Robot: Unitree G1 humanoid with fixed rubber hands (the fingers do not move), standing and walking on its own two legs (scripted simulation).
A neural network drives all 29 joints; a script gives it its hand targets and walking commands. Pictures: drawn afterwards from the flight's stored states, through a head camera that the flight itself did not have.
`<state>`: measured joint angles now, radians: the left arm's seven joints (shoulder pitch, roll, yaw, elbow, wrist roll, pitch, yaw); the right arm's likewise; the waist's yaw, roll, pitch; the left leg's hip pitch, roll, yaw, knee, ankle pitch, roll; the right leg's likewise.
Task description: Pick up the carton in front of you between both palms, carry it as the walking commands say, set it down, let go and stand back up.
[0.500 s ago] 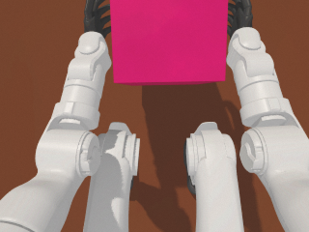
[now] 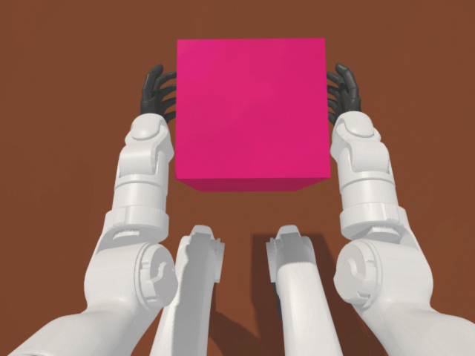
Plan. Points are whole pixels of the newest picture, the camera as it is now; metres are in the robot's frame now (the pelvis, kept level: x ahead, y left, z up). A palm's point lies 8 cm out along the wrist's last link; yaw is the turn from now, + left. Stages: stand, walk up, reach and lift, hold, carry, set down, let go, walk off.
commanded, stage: reach and lift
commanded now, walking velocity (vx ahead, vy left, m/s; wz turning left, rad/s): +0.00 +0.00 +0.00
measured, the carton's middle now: (248, 131) +0.48 -0.01 -0.13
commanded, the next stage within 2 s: none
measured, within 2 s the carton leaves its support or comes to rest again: neither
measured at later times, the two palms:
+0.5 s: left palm (102, 93) +0.44 +0.14 +0.11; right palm (402, 93) +0.44 -0.16 +0.10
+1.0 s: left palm out of the picture +0.40 +0.15 +0.26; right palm out of the picture +0.40 -0.15 +0.25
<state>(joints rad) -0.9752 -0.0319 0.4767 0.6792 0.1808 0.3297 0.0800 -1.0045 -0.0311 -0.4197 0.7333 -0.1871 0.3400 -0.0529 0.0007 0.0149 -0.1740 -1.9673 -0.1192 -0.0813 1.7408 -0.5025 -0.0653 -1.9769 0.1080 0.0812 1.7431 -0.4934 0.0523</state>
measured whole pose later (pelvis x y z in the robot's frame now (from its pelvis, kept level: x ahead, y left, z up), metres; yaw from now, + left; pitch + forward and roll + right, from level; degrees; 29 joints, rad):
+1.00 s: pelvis +0.10 +0.00 +0.26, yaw -1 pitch +8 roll +0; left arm -0.26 -0.15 0.27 0.47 0.19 0.41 0.05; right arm -0.26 0.13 -0.27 0.48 -0.18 0.42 -0.05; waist 0.00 0.00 -0.15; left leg -0.46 -0.06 -0.14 0.63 -0.30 -0.01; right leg -0.47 0.06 0.14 0.63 -0.30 0.01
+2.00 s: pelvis +0.10 +0.00 +0.28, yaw -1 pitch -5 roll +0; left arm -0.25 -0.15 0.23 0.30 0.27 0.67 0.00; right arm -0.25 0.15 -0.23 0.30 -0.27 0.68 -0.01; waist 0.00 0.00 -0.01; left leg -0.09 -0.04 -0.14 0.39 -0.22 0.00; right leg -0.10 0.05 0.13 0.39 -0.21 0.00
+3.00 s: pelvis +0.10 +0.00 +0.28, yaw -1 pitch -7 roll +0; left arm -0.28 -0.16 0.23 0.24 0.28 0.76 -0.01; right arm -0.27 0.15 -0.23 0.24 -0.27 0.76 0.00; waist 0.00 0.00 0.01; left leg -0.04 -0.04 -0.13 0.37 -0.20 0.00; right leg -0.05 0.04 0.13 0.37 -0.20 0.00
